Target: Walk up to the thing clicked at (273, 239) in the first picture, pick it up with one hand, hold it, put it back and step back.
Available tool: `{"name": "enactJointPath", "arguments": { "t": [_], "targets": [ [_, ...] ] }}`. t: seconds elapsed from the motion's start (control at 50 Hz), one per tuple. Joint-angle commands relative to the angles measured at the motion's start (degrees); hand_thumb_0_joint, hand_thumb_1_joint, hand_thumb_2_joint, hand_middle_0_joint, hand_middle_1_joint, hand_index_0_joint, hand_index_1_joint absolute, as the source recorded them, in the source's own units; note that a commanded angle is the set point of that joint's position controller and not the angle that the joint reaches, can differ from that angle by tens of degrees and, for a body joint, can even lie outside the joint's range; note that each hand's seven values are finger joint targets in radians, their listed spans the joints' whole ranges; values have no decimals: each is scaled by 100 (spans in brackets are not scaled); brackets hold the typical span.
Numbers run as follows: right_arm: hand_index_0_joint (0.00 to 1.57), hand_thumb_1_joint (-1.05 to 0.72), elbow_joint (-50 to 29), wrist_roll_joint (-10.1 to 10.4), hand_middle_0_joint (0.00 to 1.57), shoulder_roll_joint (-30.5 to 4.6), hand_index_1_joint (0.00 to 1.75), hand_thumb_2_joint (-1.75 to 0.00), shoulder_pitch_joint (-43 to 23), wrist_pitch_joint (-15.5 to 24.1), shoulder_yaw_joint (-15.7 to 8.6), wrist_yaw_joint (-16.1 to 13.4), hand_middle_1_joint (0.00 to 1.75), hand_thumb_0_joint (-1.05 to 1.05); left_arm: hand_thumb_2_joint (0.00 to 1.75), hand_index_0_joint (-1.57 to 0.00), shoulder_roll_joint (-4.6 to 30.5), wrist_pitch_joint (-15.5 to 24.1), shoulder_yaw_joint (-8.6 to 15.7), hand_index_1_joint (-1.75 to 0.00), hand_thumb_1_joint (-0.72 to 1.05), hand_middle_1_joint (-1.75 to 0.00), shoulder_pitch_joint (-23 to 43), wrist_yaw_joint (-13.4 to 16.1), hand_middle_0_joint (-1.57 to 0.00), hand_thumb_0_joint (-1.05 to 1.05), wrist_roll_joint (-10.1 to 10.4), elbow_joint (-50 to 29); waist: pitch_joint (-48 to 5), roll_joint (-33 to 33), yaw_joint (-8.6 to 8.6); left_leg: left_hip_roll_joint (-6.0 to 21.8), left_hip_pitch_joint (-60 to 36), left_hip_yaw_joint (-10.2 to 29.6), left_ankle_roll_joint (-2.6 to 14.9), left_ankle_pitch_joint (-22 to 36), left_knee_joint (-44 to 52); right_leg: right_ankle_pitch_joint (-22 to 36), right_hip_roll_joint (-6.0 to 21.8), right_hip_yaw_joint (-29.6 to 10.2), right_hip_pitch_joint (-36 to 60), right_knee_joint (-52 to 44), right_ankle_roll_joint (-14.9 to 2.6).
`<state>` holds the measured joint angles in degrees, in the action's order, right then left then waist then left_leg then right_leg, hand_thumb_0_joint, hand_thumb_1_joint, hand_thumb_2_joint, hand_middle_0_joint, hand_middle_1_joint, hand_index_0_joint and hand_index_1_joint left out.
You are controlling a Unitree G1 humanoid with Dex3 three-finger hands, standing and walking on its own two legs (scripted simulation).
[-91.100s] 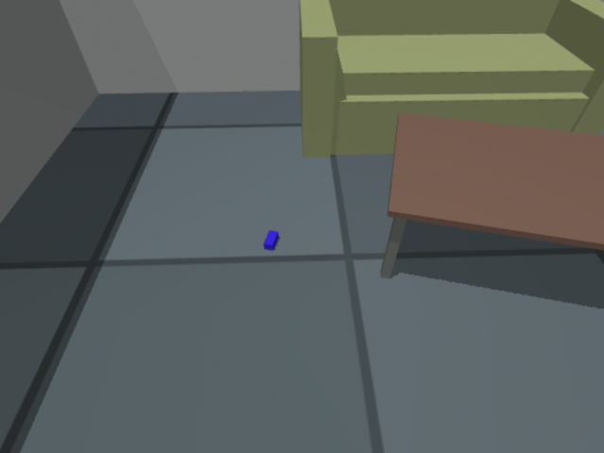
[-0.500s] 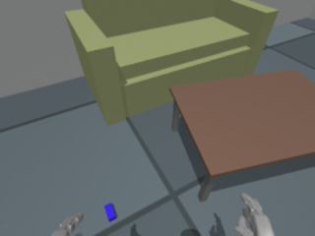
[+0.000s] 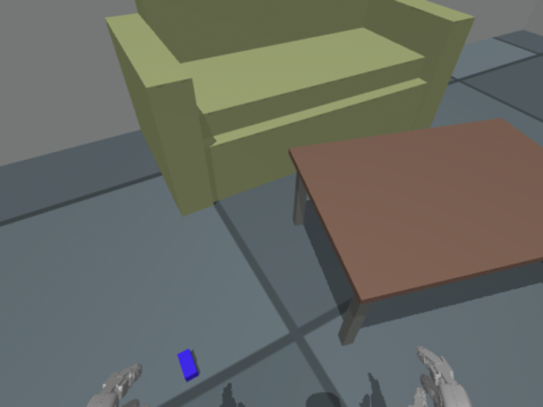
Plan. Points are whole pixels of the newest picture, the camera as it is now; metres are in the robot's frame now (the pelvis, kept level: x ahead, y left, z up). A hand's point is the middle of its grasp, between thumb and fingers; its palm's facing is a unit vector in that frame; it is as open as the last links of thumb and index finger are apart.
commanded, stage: home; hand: left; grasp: from above
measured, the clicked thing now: (187, 364) +0.46 +0.27 -0.70
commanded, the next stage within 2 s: stand in 1.32 s
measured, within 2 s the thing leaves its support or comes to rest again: neither
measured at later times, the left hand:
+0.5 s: hand out of the picture +0.16 +0.18 -0.05, palm faces +0.04 -0.98 -0.19, open 7.6 cm
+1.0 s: hand out of the picture +0.17 +0.18 -0.05, palm faces +0.03 -0.98 -0.19, open 7.4 cm
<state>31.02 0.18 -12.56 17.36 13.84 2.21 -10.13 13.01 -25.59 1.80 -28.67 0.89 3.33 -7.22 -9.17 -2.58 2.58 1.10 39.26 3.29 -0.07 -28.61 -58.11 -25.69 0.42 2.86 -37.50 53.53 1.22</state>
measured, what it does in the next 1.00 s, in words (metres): stands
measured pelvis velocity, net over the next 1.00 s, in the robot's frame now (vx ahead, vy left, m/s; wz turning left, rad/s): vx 0.00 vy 0.00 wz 0.00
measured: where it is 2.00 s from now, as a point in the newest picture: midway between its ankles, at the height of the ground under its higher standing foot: outside the picture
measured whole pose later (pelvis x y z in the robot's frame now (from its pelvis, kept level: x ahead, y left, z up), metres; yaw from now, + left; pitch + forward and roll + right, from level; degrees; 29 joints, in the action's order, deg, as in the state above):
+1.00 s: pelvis +0.00 +0.00 +0.00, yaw +0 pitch +10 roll -3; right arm 30.4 0.2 -12.7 17.1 13.6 1.8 -9.9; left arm 13.3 -25.5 1.6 -29.0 0.8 3.3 -7.5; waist -9.5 -2.6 2.5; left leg 1.1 39.4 3.3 0.0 -29.3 -58.7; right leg -26.3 0.4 2.8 -37.6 53.9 1.3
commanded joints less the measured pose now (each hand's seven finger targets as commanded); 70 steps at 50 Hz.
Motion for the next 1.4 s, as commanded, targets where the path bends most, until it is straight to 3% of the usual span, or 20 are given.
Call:
{"name": "enactJointPath", "arguments": {
  "t": [0.0, 0.1, 0.14, 0.18, 0.22, 0.4, 0.44, 0.56, 0.58, 0.6, 0.68, 0.8, 0.82, 0.84, 0.92, 0.98, 1.16, 1.22, 1.28, 1.38],
  "targets": [
    [20, -90, -926, 21, 20, -740, 30, -90, -484, 355, -314, -77, 30, 0, 86, -19, 550, 269, 339, -29, 82, -29, 126, 32, -19, 0, -23, -1140, -417, -48, -53, -71, -435, 61, 41, 1087, 1107, 790, -193, 151, 357, -762, -131],
    [20, -90, -920, 14, 20, -694, 30, -90, -455, 354, -310, -86, 30, 0, 82, -19, 540, 264, 326, -28, 76, -28, 131, 37, -19, 0, -50, -1071, -371, -2, -44, -112, -366, -24, 59, 1173, 1001, 894, -178, 115, 340, -797, -119],
    [20, -90, -922, 16, 20, -707, 30, -90, -459, 351, -321, -92, 30, 0, 87, -19, 568, 278, 381, -29, 85, -29, 136, 33, -19, 0, -33, -1090, -397, -25, -43, -115, -397, -39, 62, 1093, 1008, 828, -172, 103, 367, -826, -115],
    [20, -90, -927, 11, 20, -706, 30, -90, -458, 363, -326, -84, 30, 0, 84, -19, 572, 278, 378, -28, 79, -28, 150, 27, -19, 0, -41, -1071, -432, 1, -33, -112, -360, -19, 61, 1054, 1015, 804, -173, 111, 381, -809, -109],
    [20, -90, -925, 13, 20, -698, 30, -90, -461, 366, -327, -96, 30, 0, 89, -20, 575, 278, 375, -30, 88, -30, 112, 32, -20, 0, -47, -1094, -483, -2, -37, -125, -403, -53, 67, 1149, 961, 889, -158, 91, 426, -823, -107],
    [20, -90, -907, 19, 20, -727, 30, -90, -503, 369, -322, -90, 30, 0, 85, -19, 595, 264, 347, -29, 82, -29, 160, 33, -19, 0, -73, -1081, -251, -77, -35, -87, -365, -15, 64, 914, 1077, 687, -177, 113, 300, -831, -112],
    [20, -90, -913, 16, 20, -719, 30, -90, -516, 366, -318, -90, 30, 0, 89, -20, 563, 258, 303, -30, 89, -30, 200, 29, -20, 0, -62, -1130, -274, -120, -32, -86, -379, 1, 56, 921, 1087, 698, -176, 120, 275, -823, -109],
    [20, -90, -902, 13, 20, -742, 30, -90, -432, 366, -353, -94, 30, 0, 89, -20, 655, 262, 409, -30, 89, -30, 38, 42, -20, 0, -59, -1101, -547, -153, -28, -98, -493, -28, 43, 1288, 994, 977, -176, 97, 407, -741, -128],
    [20, -90, -933, 11, 20, -697, 30, -90, -473, 361, -325, -84, 30, 0, 89, -20, 543, 289, 243, -30, 88, -30, 179, 33, -20, 0, -76, -1206, -501, -182, -12, -91, -477, 0, 37, 1286, 1004, 982, -188, 120, 336, -732, -126],
    [20, -90, -908, 10, 20, -748, 30, -90, -426, 353, -361, -85, 30, 0, 89, -20, 599, 268, 360, -30, 89, -30, 46, 37, -20, 0, -52, -1064, -494, -93, -14, -89, -448, 8, 40, 1270, 1000, 962, -182, 116, 368, -729, -123],
    [20, -90, -926, 15, 20, -696, 30, -90, -461, 346, -336, -96, 30, 0, 89, -20, 604, 291, 400, -30, 89, -30, 80, 56, -20, 0, -33, -1115, -477, 25, -50, -113, -413, -45, 73, 1335, 910, 1056, -160, 95, 454, -791, -110],
    [20, -90, -912, 4, 20, -741, 30, -90, -402, 326, -366, -81, 30, 0, 90, -20, 604, 289, 327, -30, 90, -30, 82, 45, -20, 0, -75, -1155, -545, -160, -12, -72, -555, 4, 20, 1562, 980, 1170, -191, 124, 383, -675, -139],
    [20, -90, -923, 10, 20, -699, 30, -90, -444, 318, -339, -75, 30, 0, 90, -20, 524, 290, 245, -30, 90, -30, 160, 38, -20, 0, -65, -1159, -394, -174, -23, -67, -480, 35, 18, 1466, 1000, 1094, -189, 143, 319, -692, -133],
    [20, -90, -903, 12, 20, -753, 30, -90, -432, 314, -369, -78, 30, 0, 90, -20, 612, 272, 404, -30, 90, -30, 27, 53, -20, 0, -45, -1020, -378, -44, -46, -54, -419, 64, 26, 1379, 1020, 1016, -187, 144, 365, -693, -135],
    [20, -90, -950, 25, 20, -750, 30, -90, -458, 307, -354, -68, 30, 0, 90, -20, 552, 264, 296, -30, 90, -30, 89, 46, -20, 0, -46, -1056, -265, -59, -26, -33, -363, 86, 39, 986, 1104, 737, -186, 135, 272, -738, -119],
    [20, -90, -953, 27, 20, -742, 30, -90, -410, 307, -359, -61, 30, 0, 90, -20, 584, 279, 354, -30, 90, -30, 16, 39, -20, 0, -17, -1170, -511, -123, -46, -41, -445, 102, 16, 1311, 1052, 967, -185, 131, 371, -661, -143],
    [20, -90, -988, 22, 20, -712, 30, -90, -425, 296, -347, -64, 30, 0, 90, -20, 546, 292, 276, -30, 90, -30, 109, 38, -20, 0, -45, -1186, -458, -133, -14, -91, -449, -24, 44, 1392, 926, 1076, -171, 101, 310, -719, -133],
    [20, -90, -956, 22, 20, -718, 30, -90, -383, 293, -359, -65, 30, 0, 90, -20, 609, 284, 383, -30, 90, -30, 19, 51, -20, 0, -26, -1124, -617, 47, -23, -122, -419, -51, 78, 1461, 841, 1199, -147, 66, 490, -753, -116],
    [20, -90, -934, 32, 20, -744, 30, -90, -404, 279, -357, -78, 30, 0, 90, -20, 616, 271, 349, -30, 90, -30, 57, 48, -20, 0, -47, -1037, -335, -32, 0, -95, -403, -51, 65, 1253, 946, 981, -157, 75, 321, -776, -125],
    [20, -90, -960, 23, 20, -721, 30, -90, -412, 303, -353, -80, 30, 0, 90, -20, 653, 266, 403, -30, 90, -30, 45, 55, -20, 0, -41, -1081, -415, -45, -10, -120, -386, -63, 77, 1214, 925, 988, -148, 73, 376, -802, -111]
  ]
}}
